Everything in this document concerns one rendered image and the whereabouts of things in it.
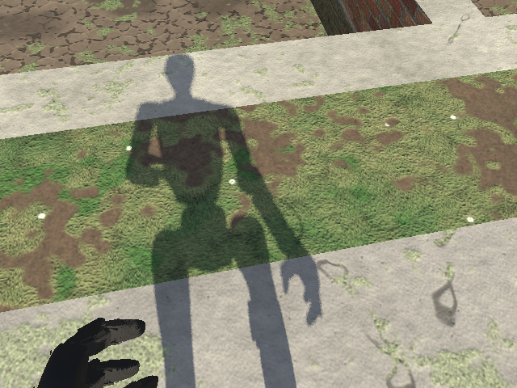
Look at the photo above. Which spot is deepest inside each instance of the left robot hand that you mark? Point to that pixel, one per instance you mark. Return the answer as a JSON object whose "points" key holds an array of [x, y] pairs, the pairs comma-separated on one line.
{"points": [[68, 366]]}

